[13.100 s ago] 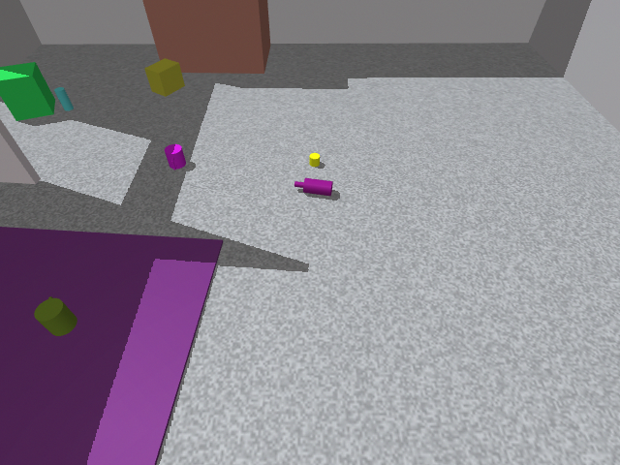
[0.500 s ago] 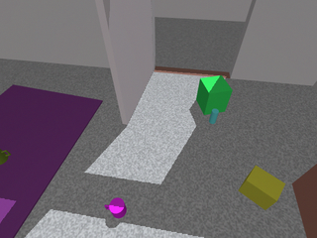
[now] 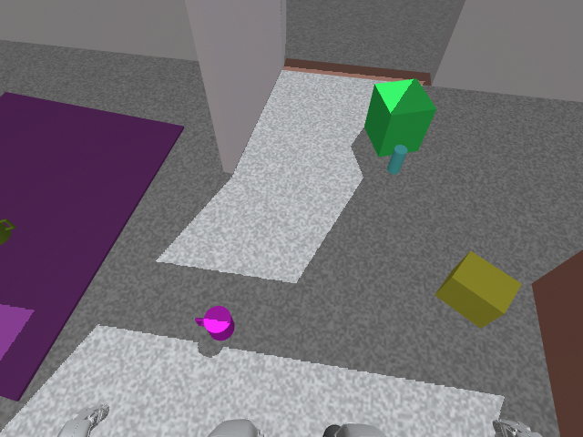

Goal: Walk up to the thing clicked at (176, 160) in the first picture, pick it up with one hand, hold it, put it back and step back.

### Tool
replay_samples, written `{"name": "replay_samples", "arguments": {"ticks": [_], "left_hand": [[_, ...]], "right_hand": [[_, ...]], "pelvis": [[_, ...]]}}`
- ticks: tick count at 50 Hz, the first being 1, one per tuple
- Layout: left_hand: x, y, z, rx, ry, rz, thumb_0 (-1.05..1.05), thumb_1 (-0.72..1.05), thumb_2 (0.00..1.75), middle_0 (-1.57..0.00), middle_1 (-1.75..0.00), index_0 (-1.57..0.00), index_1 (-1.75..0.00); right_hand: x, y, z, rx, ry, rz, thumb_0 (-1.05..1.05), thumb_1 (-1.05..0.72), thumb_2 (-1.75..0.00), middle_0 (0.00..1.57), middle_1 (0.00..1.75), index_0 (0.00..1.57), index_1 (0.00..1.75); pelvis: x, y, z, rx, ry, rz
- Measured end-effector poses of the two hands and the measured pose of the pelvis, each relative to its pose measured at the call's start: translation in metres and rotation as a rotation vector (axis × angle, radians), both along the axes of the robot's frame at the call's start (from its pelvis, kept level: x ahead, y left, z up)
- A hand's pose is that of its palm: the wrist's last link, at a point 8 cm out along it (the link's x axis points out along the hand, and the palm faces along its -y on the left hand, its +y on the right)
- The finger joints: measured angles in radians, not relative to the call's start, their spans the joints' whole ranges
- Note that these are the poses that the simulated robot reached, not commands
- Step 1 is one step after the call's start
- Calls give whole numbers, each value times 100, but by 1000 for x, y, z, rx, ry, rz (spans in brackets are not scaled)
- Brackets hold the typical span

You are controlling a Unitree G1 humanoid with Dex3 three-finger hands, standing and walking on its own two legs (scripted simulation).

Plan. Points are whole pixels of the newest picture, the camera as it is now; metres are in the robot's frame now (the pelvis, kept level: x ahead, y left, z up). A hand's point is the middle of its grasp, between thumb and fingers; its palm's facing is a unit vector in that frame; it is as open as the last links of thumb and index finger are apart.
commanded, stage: walk up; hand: left
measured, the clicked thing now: (214, 323) +0.48 +0.25 -0.72
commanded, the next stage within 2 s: none
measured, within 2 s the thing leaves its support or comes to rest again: neither
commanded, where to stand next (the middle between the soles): +0.08 -0.01 m, yaw +0 degrees
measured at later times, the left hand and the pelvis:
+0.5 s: hand out of the picture +0.03 +0.29 -0.17, palm faces -0.09 -0.91 -0.41, open 7.4 cm; pelvis -0.09 +0.02 -0.02, yaw -4 degrees
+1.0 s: hand out of the picture -0.11 +0.28 -0.16, palm faces -0.01 -0.94 -0.33, open 7.4 cm; pelvis -0.23 +0.02 +0.00, yaw -1 degrees
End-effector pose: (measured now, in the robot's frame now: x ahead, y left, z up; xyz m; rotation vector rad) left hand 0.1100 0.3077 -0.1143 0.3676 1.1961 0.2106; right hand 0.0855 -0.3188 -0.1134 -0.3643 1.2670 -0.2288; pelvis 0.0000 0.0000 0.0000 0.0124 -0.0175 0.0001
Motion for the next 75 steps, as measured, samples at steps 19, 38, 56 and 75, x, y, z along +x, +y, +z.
{"name": "replay_samples", "arguments": {"ticks": [19, 38, 56, 75], "left_hand": [[-54, 31, -16, -25, 6, -52, 0, 91, 90, -21, -30, -20, -30], [-141, 12, 18, 28, -113, -61, 0, 91, 90, -21, -30, -20, -30], [-298, 13, -14, -45, 16, -12, 0, 91, 90, -21, -30, -20, -30], [-356, -5, 14, 42, -50, 11, 1, 90, 90, -21, -30, -20, -30]], "right_hand": [[-92, 48, 4, -39, -5, -31, 1, -90, -90, 21, 30, 21, 30], [-146, 25, -5, -7, -120, 20, 1, -91, -90, 21, 30, 21, 30], [-256, 13, 31, -74, -167, 49, 1, -90, -90, 21, 30, 21, 30], [-352, -2, -22, 62, -1, -13, 1, -91, -90, 20, 30, 21, 30]], "pelvis": [[-67, 37, -5, -34, 6, -33], [-159, 19, -7, 6, 0, -32], [-266, 6, -5, -34, -13, -58], [-301, -13, -11, -24, -23, -19]]}}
